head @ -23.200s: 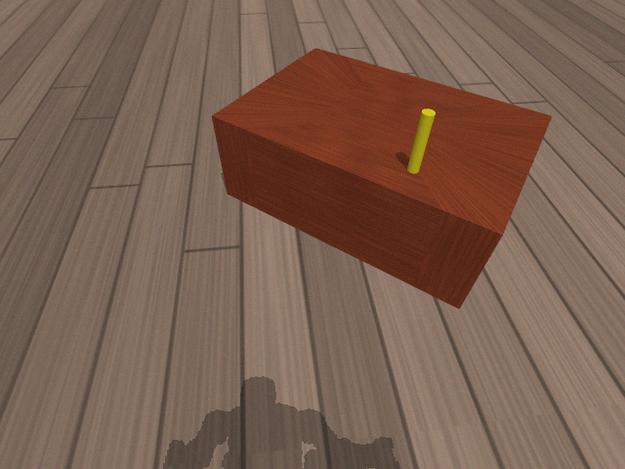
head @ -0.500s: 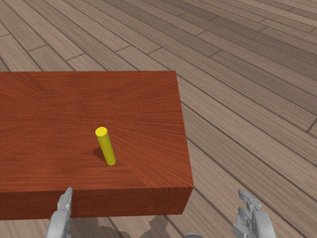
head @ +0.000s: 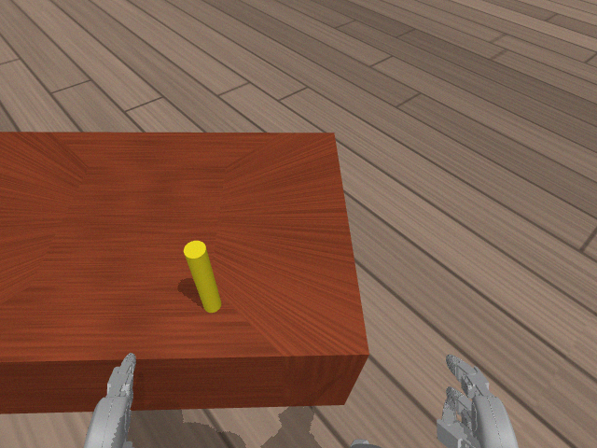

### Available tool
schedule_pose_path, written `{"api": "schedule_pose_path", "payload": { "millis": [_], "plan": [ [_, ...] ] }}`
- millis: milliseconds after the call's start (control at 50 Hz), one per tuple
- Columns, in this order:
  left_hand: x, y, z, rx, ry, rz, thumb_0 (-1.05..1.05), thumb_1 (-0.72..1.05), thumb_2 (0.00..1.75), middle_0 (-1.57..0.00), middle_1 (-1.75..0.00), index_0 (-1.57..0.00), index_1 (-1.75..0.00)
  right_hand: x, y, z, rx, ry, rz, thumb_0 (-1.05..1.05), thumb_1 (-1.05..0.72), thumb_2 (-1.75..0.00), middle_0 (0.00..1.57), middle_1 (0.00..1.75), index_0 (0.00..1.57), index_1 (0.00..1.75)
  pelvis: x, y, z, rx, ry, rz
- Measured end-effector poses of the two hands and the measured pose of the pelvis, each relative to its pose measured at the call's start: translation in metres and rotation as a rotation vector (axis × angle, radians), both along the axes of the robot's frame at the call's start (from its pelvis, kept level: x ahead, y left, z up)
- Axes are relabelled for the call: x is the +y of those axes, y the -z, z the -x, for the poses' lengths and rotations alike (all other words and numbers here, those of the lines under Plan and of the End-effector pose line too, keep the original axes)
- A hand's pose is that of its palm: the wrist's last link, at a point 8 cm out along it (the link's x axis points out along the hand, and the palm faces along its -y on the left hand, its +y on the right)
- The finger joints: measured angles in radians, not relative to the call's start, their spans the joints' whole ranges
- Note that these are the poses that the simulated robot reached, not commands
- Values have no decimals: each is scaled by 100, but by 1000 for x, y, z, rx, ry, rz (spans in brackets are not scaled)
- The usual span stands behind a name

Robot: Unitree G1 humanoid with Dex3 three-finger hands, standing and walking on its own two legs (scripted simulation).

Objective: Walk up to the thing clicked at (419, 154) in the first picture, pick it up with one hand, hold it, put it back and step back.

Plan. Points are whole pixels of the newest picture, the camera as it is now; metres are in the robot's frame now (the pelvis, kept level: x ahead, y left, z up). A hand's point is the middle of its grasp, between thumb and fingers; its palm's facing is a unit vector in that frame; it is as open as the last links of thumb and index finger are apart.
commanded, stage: home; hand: left
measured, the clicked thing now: (204, 280) +0.47 +0.19 -0.20
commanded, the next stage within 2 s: stand in 1.00 s
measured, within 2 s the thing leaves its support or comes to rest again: neither
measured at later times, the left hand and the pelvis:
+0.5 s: hand (161, 424) +0.18 +0.18 -0.05, palm faces +0.11 -0.96 -0.25, open 17.3 cm; pelvis +0.01 +0.00 +0.00, yaw +0 degrees
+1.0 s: hand (161, 436) +0.17 +0.18 -0.06, palm faces +0.12 -0.95 -0.29, open 17.5 cm; pelvis +0.00 -0.01 +0.00, yaw +1 degrees
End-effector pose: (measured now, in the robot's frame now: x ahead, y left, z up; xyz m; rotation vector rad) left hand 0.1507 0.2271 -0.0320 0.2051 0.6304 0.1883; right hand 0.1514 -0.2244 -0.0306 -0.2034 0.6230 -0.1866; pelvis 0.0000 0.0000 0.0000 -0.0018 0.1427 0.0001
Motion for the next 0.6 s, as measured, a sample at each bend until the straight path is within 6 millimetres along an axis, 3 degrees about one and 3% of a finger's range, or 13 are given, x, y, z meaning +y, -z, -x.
{"api": "schedule_pose_path", "payload": {
  "millis": [420,600],
  "plan": [
    [-1,-1,-7,6,2,4,-1,-50,8,-5,-6,-6,-7,-1,0,-8,-2,-12,-8,1,-90,-90,21,30,20,30,-2,0,-7,7,-5,-1],
    [-4,-3,0,16,-10,-11,-1,-53,6,-5,-5,-6,-6,-17,28,1,103,23,30,1,-90,-90,21,30,20,30,-5,1,-5,-5,-14,15]
  ]
}}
